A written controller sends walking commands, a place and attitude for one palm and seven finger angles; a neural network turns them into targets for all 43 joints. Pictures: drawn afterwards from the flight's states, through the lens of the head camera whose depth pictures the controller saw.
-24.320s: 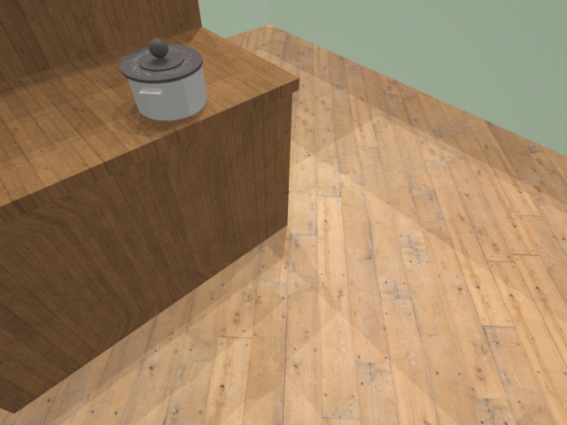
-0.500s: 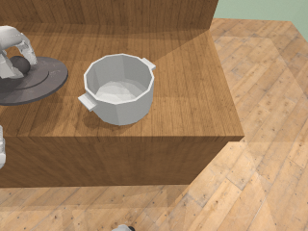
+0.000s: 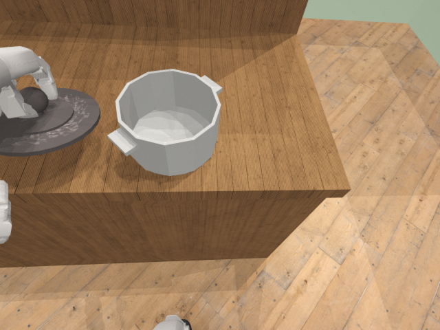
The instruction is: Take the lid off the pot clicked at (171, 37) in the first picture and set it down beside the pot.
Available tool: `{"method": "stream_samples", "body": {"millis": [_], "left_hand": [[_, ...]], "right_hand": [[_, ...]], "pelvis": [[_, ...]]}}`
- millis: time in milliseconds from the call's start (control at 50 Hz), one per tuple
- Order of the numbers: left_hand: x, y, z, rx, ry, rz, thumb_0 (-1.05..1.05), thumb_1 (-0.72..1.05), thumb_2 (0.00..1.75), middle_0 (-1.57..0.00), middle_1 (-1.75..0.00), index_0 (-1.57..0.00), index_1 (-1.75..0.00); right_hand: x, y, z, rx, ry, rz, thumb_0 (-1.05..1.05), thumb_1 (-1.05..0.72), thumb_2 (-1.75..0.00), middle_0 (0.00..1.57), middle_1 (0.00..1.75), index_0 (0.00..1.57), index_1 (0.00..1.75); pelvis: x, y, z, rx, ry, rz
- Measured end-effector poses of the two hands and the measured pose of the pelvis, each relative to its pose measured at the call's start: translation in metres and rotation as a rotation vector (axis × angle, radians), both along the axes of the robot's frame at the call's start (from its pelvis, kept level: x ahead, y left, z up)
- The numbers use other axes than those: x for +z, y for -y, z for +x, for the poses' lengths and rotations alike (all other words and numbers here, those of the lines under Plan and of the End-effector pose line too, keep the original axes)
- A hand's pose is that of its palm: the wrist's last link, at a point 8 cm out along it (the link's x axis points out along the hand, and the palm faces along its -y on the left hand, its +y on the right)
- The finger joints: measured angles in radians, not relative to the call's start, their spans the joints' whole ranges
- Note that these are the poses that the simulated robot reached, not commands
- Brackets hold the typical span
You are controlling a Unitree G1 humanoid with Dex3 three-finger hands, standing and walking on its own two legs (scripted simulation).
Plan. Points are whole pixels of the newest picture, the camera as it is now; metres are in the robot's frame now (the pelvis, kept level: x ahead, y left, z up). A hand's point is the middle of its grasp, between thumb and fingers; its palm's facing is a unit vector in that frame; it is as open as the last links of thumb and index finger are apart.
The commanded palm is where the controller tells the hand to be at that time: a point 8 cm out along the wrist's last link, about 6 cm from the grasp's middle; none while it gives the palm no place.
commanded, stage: lower the lid onto the table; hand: left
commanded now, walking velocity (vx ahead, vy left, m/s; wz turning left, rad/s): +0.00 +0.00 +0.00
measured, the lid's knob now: (33, 100) +0.50 +0.31 +0.10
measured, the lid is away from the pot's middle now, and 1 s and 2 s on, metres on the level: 0.24 0.24 0.24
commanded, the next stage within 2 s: open the fingers wide in 1.00 s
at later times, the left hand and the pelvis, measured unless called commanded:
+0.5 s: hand (28, 113) +0.47 +0.31 +0.10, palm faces -0.51 -0.14 -0.85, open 7.7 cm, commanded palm +0.53 +0.31 +0.17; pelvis +0.00 +0.00 -0.01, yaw -1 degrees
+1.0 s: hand (32, 125) +0.46 +0.31 +0.08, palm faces -0.51 -0.15 -0.84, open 7.7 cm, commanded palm +0.54 +0.31 +0.13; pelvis -0.01 +0.00 -0.02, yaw -2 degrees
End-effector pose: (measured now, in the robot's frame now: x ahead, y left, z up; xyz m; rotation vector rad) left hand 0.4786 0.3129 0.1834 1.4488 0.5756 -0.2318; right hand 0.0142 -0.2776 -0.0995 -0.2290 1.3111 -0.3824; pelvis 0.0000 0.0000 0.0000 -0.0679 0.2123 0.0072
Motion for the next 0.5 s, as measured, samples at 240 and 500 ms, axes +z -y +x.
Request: {"method": "stream_samples", "body": {"millis": [240,500], "left_hand": [[-0.018,0.002,0.005,-0.012,-0.015,-0.018,-0.02,0.30,0.78,-0.93,-1.11,-0.57,-0.92],[-0.031,-0.005,0.003,-0.003,-0.032,-0.020,-0.01,0.31,0.78,-0.93,-1.11,-0.57,-0.92]], "right_hand": [[-0.001,0.000,-0.015,-0.027,-0.027,-0.012,0.00,-0.90,-0.90,0.20,0.30,0.20,0.30],[-0.002,0.001,-0.026,-0.048,-0.055,-0.027,0.00,-0.90,-0.90,0.20,0.30,0.20,0.30]], "pelvis": [[-0.003,0.000,0.000,-0.013,-0.020,-0.003],[-0.007,-0.001,0.000,-0.019,-0.037,-0.008]]}}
